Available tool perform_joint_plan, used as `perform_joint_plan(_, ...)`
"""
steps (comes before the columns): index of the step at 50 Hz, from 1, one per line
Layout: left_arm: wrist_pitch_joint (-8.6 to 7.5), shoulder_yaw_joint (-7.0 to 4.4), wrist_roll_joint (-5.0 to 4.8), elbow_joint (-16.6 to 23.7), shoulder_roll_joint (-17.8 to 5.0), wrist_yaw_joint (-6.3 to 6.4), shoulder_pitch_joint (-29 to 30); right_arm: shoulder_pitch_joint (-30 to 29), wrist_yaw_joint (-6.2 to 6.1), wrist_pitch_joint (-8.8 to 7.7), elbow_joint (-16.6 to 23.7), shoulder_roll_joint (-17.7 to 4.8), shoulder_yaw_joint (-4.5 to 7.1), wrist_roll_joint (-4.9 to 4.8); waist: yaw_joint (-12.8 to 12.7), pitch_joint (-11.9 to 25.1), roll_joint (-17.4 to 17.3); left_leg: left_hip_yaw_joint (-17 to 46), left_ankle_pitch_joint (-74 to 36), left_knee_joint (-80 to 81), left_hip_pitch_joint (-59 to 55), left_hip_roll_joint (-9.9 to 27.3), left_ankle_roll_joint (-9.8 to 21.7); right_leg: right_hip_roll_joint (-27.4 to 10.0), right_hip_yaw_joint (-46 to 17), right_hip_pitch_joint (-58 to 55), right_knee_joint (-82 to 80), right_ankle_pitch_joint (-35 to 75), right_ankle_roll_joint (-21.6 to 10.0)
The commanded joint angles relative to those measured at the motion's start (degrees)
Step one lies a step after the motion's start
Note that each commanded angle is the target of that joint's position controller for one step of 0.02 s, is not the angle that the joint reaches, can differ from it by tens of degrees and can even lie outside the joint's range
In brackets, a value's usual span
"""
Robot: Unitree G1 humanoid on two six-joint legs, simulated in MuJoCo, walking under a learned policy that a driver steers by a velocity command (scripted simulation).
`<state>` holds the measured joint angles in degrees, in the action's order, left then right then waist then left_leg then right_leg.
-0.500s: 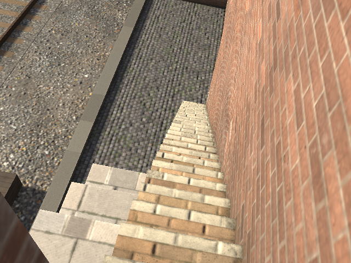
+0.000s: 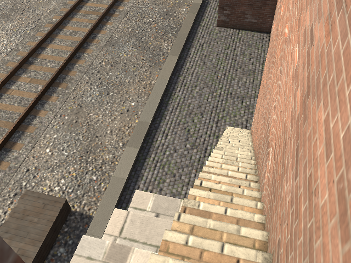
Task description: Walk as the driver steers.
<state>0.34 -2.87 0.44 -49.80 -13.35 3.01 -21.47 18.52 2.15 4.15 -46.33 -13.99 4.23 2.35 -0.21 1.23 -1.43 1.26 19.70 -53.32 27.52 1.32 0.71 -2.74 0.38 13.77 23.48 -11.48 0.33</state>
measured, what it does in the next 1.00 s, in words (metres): goes down, turning right: left foot, then right foot 0.20 m lower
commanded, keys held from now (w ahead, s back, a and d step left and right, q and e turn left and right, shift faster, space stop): w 0.32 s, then w+e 0.68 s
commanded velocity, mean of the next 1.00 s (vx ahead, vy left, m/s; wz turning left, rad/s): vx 0.50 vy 0.00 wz -0.27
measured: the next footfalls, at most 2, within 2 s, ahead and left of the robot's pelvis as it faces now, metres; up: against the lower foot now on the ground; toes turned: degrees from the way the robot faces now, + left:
left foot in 0.12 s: +0.08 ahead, +0.14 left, +0.00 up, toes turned +0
right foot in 0.74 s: +0.31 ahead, -0.08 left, -0.21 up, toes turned -14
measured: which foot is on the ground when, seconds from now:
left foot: up 0.00-0.10, down 0.12-0.74, up 0.76-1.00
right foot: down 0.00-0.10, up 0.12-0.72, down 0.74-1.00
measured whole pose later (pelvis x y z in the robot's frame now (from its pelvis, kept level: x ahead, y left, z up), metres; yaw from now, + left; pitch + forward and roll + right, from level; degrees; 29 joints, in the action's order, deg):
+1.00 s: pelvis +0.33 +0.00 -0.27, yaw -20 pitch +3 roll -3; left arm -10.2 1.4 4.4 -55.0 -7.6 -2.5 -24.7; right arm 12.9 3.6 -3.8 -45.9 -9.3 -3.0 7.8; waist -0.4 4.3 -1.4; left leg 4.2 -3.0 -79.0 53.3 8.2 -0.9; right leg 10.7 -0.8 28.1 55.5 -30.7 -5.7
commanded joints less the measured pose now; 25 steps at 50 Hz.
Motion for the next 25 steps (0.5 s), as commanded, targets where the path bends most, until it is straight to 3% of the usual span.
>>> perform_joint_plan(1, 0.37, -1.23, -0.79, 3.18, -6.8, -0.35, 5.87, 1.25, 0.84, -0.97, 4.22, 0.52, -0.89, -1.34, 1.9, -2.25, 17.32, -0.68, -0.65, 11.68, -7.0, 0.85, -0.23, -7.77, -7.99, 7.2, -13.39, -17.05, -9.23)
perform_joint_plan(2, 1.22, -1.37, -0.44, 3.23, -7.71, -0.3, 6.36, 3.21, 0.85, -1.31, 3.3, -0.95, -0.57, -1.93, 1.67, -1.37, 17.26, -4.0, -0.2, 12.37, -12.75, -1.95, -0.09, -6.29, -6.43, 9.82, -13.4, -18.85, -9.25)
perform_joint_plan(3, 2.25, -1.75, -0.05, 3.14, -8.77, -0.49, 6.99, 7.14, 0.48, -1.67, 1.47, 0.17, -1.26, -0.67, 2.92, 0.49, 14.09, -4.78, -4.12, 11.15, -19.46, -1.64, 0.81, -7.23, -6.07, 12.97, -11.29, -20.43, -9.57)
perform_joint_plan(4, 3.26, -1.62, -0.31, 3.59, -8.67, -0.3, 9.18, 11.54, 0.11, -1.9, -0.19, 0.4, -1.31, -0.32, 5.79, -0.05, 9.76, -5.83, -4.29, 15.67, -24.17, -2.35, 1.51, -6.06, -4.98, 16.29, -6.84, -25.24, -8.63)
perform_joint_plan(5, 4.26, -1.08, 0.15, 3.62, -6.96, -0.13, 10.17, 14.53, -0.25, -2.04, -2.09, 0.06, -1.31, 0.48, 7.27, -1.97, 1.66, -6.09, 1.38, 20.77, -25.55, -3.88, 1.24, -2.97, -2.51, 17.74, 2.67, -26.3, -7.69)
perform_joint_plan(6, 4.93, 0.37, 0.75, 4.68, -1.93, -0.57, 13.18, 21.56, -1.68, -2.43, -3.41, -1.29, -0.53, 0.54, 12.02, -4.26, -11.67, 3.79, 9.36, 31.14, -28.05, 2.4, 2.08, 4.02, 1.86, 24.39, 20.65, -25.31, -5.18)
perform_joint_plan(7, -3.85, 2.22, 6.57, 8.3, 4.31, -4.0, 16.6, 20.49, 1.37, -9.13, -2.33, -4.26, -1.5, 2.64, 9.65, -9.48, -18.31, 14.98, 3.0, 22.54, -21.88, 7.56, 4.67, 10.26, -8.76, 43.15, 47.5, -15.46, -5.82)
perform_joint_plan(8, -7.94, 1.22, 4.39, 6.49, 2.93, -5.81, 8.86, 13.74, 2.38, -11.2, 1.75, -5.46, -2.4, 2.43, 4.8, -6.93, -26.41, 40.74, 25.37, 35.9, -8.75, 14.65, 9.79, 11.18, -21.24, 47.75, 53.89, -12.84, -7.6)
perform_joint_plan(9, -8.9, -0.25, 3.52, 2.16, -2.75, -5.25, 4.88, 4.58, 3.46, -11.6, 3.66, -6.12, -1.74, -0.87, 0.91, -7.96, -18.55, 37.89, 33.94, 34.92, -6.8, 15.02, 13.15, 9.66, -18.29, 51.45, 65.25, -6.46, -7.22)
perform_joint_plan(10, -7.68, 0.08, 3.89, -0.08, -3.66, -3.58, 3.15, -0.14, 4.51, -10.88, 3.51, -4.9, -2.12, -2.64, -0.76, -3.45, -7.8, 34.16, 28.47, 32.03, -6.06, 13.76, 12.65, 8.83, -13.74, 51.64, 73.24, -4.27, -4.22)
perform_joint_plan(11, -6.51, 0.62, 3.27, 0.79, -3.78, -2.61, 3.01, -3.13, 4.34, -10.61, 4.14, -3.61, -2.8, -2.59, -1.82, 0.51, -4.05, 30.71, 25.03, 30.59, -5.24, 13.29, 12.06, 6.91, -13.21, 51.24, 74.36, -1.7, -2.16)
perform_joint_plan(12, -5.36, 2.0, 3.5, 2.07, -1.31, -2.11, 4.15, -4.76, 3.31, -10.22, 2.72, -0.72, -3.85, -1.44, -2.04, 2.2, -1.6, 27.79, 22.3, 28.97, -3.84, 12.05, 11.05, 4.37, -12.75, 51.39, 72.97, 2.44, -1.22)
perform_joint_plan(13, -4.39, 2.74, 3.68, 2.83, -0.85, -2.48, 4.85, -4.66, 2.24, -9.98, 1.37, 1.0, -4.67, -0.57, -1.96, 2.76, -0.87, 25.41, 20.13, 28.94, -3.21, 11.28, 10.84, 2.5, -11.18, 51.05, 70.6, 4.03, -0.02)
perform_joint_plan(14, -3.82, 2.93, 3.58, 2.79, -0.71, -3.12, 5.22, -2.32, 1.24, -10.09, -0.13, 0.94, -4.86, -0.02, -0.52, 2.73, -2.14, 22.56, 16.93, 28.84, -3.39, 10.21, 10.97, 1.27, -9.71, 50.55, 67.97, 4.79, 0.76)
perform_joint_plan(15, -3.54, 3.3, 4.45, 2.46, 0.27, -4.16, 6.39, 0.99, 0.09, -10.45, -1.79, 0.74, -5.02, 0.73, 1.16, 3.23, -3.05, 19.6, 11.46, 27.08, -4.71, 8.87, 10.95, 0.91, -9.72, 49.93, 65.11, 6.42, 0.77)
perform_joint_plan(17, -3.68, 3.76, 6.03, 1.84, 0.23, -6.55, 6.31, 7.21, -1.01, -10.6, -6.98, -0.31, -4.49, 2.96, 1.38, 1.04, -2.63, 16.35, 0.4, 23.89, -5.3, 7.97, 10.68, -0.94, -7.63, 50.88, 66.48, 9.05, -0.58)
perform_joint_plan(18, -4.08, 3.57, 5.67, 1.1, -0.37, -7.03, 5.84, 10.68, -0.87, -10.56, -8.33, 0.04, -4.35, 3.49, 2.14, -0.06, -1.45, 16.14, -3.96, 23.06, -7.41, 9.18, 11.59, -1.74, -8.61, 53.26, 65.19, 9.34, -1.06)
perform_joint_plan(19, -3.7, 3.67, 4.41, 0.64, -0.42, -6.75, 4.59, 11.68, -0.28, -10.6, -9.34, 0.51, -3.87, 3.65, 1.84, 1.44, -0.88, 15.11, -11.58, 22.22, -9.27, 9.65, 11.19, -2.28, -8.88, 53.8, 64.45, 7.55, -0.47)
perform_joint_plan(20, -3.57, 3.43, 4.97, 0.27, -0.66, -6.86, 4.88, 11.16, -0.61, -11.01, -8.77, 2.32, -4.18, 2.86, 2.22, 1.99, -0.36, 12.2, -13.56, 20.1, -11.87, 8.39, 10.98, -1.81, -9.91, 53.58, 57.17, 12.51, -0.79)
perform_joint_plan(21, -3.26, 3.81, 5.22, 1.11, 0.39, -6.94, 8.31, 15.23, -1.62, -11.18, -13.17, 6.08, -5.01, 3.35, 4.55, -0.45, 0.34, 14.23, -16.03, 17.5, -20.5, 10.94, 10.35, -3.79, -14.31, 62.72, 49.18, 18.21, -2.02)
perform_joint_plan(22, -0.37, -0.39, 0.23, 1.51, -3.19, -3.86, 7.23, 20.09, -2.62, -10.72, -13.45, -5.03, -1.75, -4.26, 1.14, -1.39, 3.57, 15.74, -23.2, 17.37, -13.32, 14.94, 9.64, -0.01, -16.51, 42.95, 45.65, 18.99, -2.66)
perform_joint_plan(23, 1.47, -0.85, -0.21, 0.09, -3.38, -2.98, 4.54, 18.64, -2.57, -10.89, -14.09, -6.85, -1.22, -4.63, -0.37, -2.16, 0.17, 13.44, -24.95, 15.36, -11.96, 14.05, 7.94, 1.36, -14.78, 41.02, 47.19, 19.11, -3.38)
perform_joint_plan(24, 1.97, -0.49, -1.35, 1.91, -1.95, -2.85, 8.94, 15.24, -2.72, -11.71, -13.78, -5.25, -1.39, -5.27, -1.25, -4.37, 0.83, 7.41, -8.24, 14.74, -6.17, 12.79, 7.14, 2.17, -12.09, 37.34, 37.78, 28.79, -2.6)
perform_joint_plan(25, 2.79, -0.89, -1.05, 1.8, -1.27, -3.46, 11.78, 13.99, -2.75, -12.33, -13.68, -4.22, -1.67, -4.55, -0.23, -6.91, -0.89, 5.84, -1.88, 15.02, -3.99, 11.46, 5.75, 3.01, -9.27, 35.81, 34.84, 33.64, -2.66)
